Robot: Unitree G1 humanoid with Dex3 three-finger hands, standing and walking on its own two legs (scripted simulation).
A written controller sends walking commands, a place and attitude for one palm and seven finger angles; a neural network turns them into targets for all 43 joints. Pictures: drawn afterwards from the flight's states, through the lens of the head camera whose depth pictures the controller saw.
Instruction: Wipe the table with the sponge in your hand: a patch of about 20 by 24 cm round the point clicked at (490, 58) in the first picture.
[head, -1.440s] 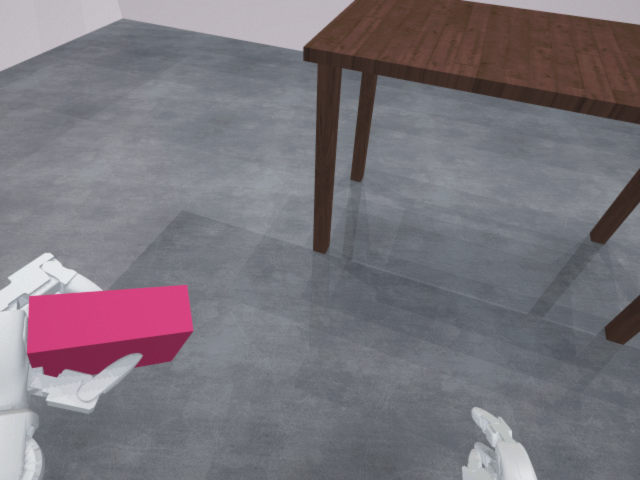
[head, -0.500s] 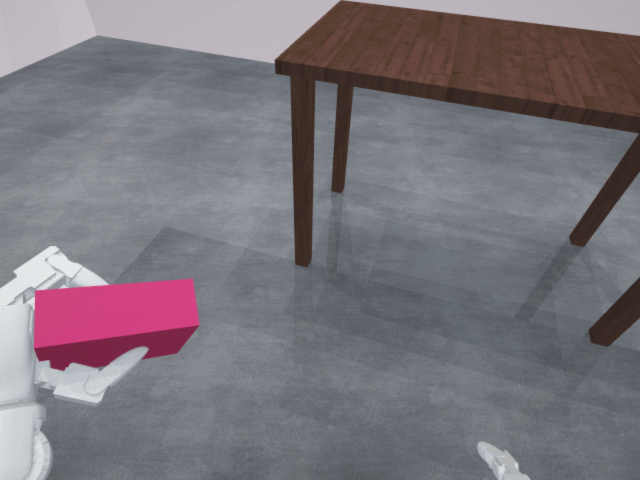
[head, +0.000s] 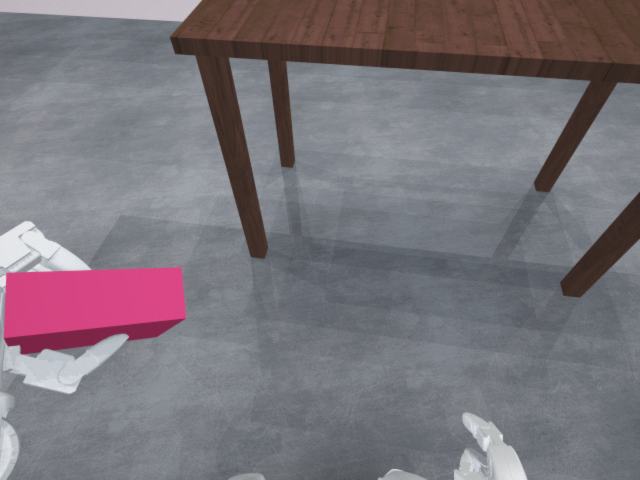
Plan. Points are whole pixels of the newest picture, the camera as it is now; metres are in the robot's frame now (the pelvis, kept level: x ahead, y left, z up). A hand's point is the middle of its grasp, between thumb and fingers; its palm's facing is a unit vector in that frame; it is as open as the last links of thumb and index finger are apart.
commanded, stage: walk to a spot facing it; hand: left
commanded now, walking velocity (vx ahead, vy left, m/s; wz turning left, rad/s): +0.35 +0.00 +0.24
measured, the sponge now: (122, 309) +0.24 +0.20 +0.16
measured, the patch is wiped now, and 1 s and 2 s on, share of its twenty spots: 0.00 0.00 0.00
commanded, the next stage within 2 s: turn to face it in 0.26 s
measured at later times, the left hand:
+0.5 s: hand (83, 205) +0.34 +0.26 +0.19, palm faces +0.47 -0.79 -0.39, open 9.2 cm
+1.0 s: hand (194, 151) +0.42 +0.16 +0.20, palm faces +0.21 -0.87 -0.45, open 9.2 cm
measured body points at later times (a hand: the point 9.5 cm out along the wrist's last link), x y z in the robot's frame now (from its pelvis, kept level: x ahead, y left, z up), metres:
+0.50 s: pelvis +0.13 +0.00 +0.01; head +0.15 +0.01 +0.46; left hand +0.31 +0.30 +0.21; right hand +0.33 -0.19 -0.07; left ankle +0.19 +0.14 -0.72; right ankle +0.14 -0.12 -0.67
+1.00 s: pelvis +0.16 -0.03 +0.01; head +0.19 -0.02 +0.46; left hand +0.40 +0.21 +0.22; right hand +0.28 -0.33 -0.06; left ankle +0.20 +0.10 -0.72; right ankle +0.21 -0.12 -0.72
